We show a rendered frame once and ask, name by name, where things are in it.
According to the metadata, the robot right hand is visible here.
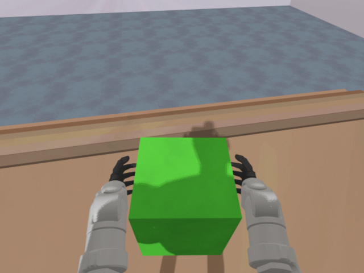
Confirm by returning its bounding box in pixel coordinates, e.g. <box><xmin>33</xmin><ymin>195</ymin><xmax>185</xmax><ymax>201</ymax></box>
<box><xmin>231</xmin><ymin>154</ymin><xmax>256</xmax><ymax>194</ymax></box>

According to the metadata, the robot left hand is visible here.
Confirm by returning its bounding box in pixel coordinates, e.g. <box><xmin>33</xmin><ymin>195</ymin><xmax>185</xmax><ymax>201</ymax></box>
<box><xmin>109</xmin><ymin>156</ymin><xmax>137</xmax><ymax>195</ymax></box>

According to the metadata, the left robot forearm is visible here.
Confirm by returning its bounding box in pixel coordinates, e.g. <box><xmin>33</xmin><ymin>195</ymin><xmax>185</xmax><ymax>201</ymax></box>
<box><xmin>77</xmin><ymin>180</ymin><xmax>128</xmax><ymax>273</ymax></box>

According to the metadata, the carton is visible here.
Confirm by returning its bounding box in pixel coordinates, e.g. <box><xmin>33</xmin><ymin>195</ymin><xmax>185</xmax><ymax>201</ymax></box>
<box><xmin>129</xmin><ymin>137</ymin><xmax>242</xmax><ymax>256</ymax></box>

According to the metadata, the right robot forearm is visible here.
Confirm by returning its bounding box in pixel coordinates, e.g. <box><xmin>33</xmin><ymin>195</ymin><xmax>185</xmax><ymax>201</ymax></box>
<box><xmin>241</xmin><ymin>177</ymin><xmax>302</xmax><ymax>273</ymax></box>

